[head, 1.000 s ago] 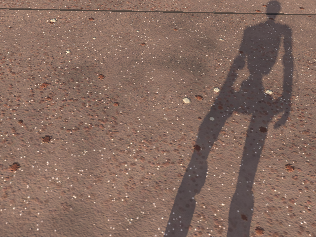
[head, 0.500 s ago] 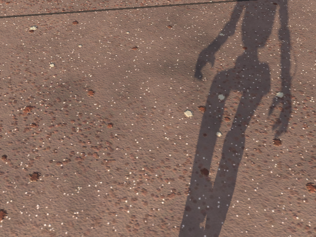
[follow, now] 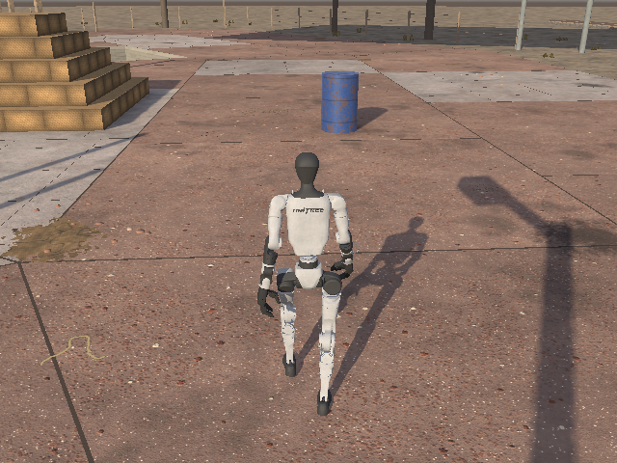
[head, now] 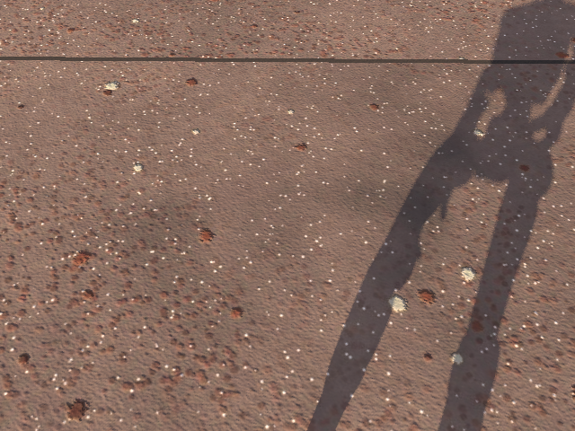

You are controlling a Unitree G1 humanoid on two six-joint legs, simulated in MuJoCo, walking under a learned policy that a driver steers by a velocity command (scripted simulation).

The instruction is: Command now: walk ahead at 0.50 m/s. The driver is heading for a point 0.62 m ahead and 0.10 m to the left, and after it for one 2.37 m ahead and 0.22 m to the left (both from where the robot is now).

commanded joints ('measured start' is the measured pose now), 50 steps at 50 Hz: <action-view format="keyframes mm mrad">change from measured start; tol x32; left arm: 1 22 162 30 -14 3 -1 10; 25 -562 83 16 -278 -5 45 -41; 31 -17 264 82 -161 39 -4 1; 50 -111 155 37 -124 -12 10 20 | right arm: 1 132 -105 -37 -9 -2 -27 -15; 4 518 -293 -96 92 -37 -38 -28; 32 608 -36 -14 127 54 -42 -40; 50 194 -53 -24 -12 -15 26 -13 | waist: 1 -119 -95 -39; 4 -185 249 -369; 50 -81 -133 -52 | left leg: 1 187 -78 34 -76 -86 54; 4 909 407 -721 -262 -171 288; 10 415 180 -268 -404 91 125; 29 627 150 -140 -128 695 89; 32 -5 -121 -63 658 -472 24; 50 132 -39 5 61 -14 -2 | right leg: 1 -6 -283 83 240 986 -105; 3 -311 -192 13 740 576 -65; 4 -662 7 4 1094 -181 -25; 26 -760 -123 7 397 256 -9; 30 -196 -88 25 253 231 -75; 32 212 -560 702 109 105 -229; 37 -289 -358 206 -26 264 -83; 41 -287 -346 9 41 812 -87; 50 -193 -328 -92 154 911 -97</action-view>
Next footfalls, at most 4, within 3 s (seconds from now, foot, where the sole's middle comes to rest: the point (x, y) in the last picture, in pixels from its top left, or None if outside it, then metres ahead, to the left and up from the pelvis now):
0.04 left None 0.20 0.09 -0.77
0.60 right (353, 409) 0.51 -0.08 -0.77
1.08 left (270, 344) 0.65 0.12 -0.77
1.42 right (360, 364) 0.62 -0.10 -0.77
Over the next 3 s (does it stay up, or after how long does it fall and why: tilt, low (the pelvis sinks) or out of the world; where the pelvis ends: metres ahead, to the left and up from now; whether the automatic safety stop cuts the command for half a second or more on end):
stays up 0.62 -0.01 0.01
